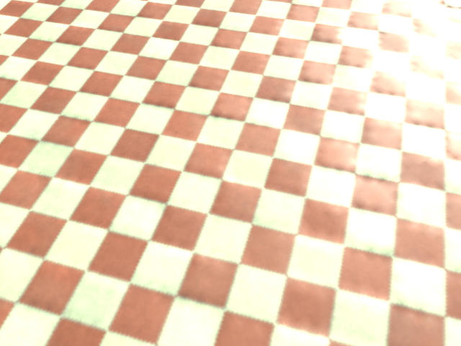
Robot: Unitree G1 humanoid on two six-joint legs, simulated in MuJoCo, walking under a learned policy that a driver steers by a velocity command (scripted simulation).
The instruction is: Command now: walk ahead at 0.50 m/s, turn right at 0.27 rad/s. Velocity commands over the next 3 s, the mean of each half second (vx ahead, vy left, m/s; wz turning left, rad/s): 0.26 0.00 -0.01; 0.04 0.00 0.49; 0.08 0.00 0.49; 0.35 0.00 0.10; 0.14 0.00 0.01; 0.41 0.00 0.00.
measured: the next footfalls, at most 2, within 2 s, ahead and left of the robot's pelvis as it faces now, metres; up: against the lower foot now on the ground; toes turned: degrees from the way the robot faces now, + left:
left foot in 0.18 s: +0.28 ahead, +0.12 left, +0.00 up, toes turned +1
right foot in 0.64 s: +0.26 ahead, -0.07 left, +0.00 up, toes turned +10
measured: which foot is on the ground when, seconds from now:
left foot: up 0.00-0.16, down 0.18-0.66, up 0.68-1.00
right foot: down 0.00-0.20, up 0.22-0.62, down 0.64-1.00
